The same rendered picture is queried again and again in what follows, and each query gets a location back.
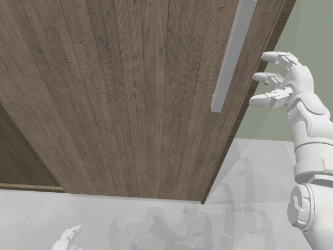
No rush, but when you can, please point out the robot right upper arm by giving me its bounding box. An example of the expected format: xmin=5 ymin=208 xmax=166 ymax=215
xmin=287 ymin=183 xmax=333 ymax=250

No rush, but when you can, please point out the right robot forearm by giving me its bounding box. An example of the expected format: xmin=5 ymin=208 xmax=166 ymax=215
xmin=286 ymin=92 xmax=333 ymax=188

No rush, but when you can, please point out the handle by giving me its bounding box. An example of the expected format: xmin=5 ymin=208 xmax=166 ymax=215
xmin=211 ymin=0 xmax=258 ymax=113

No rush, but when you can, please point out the left robot hand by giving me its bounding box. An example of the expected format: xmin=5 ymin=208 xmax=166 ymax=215
xmin=51 ymin=225 xmax=82 ymax=250

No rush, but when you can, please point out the right robot hand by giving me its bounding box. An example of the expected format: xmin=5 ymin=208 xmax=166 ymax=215
xmin=249 ymin=52 xmax=314 ymax=109

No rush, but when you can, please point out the wardrobe door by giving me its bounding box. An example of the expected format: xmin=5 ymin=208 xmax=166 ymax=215
xmin=0 ymin=0 xmax=286 ymax=201
xmin=0 ymin=103 xmax=61 ymax=187

